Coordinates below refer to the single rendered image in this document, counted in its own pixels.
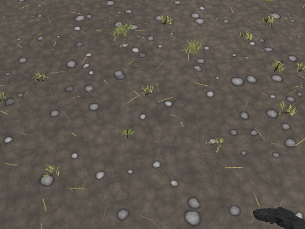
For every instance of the robot right hand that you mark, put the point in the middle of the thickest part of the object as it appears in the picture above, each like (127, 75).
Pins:
(281, 216)

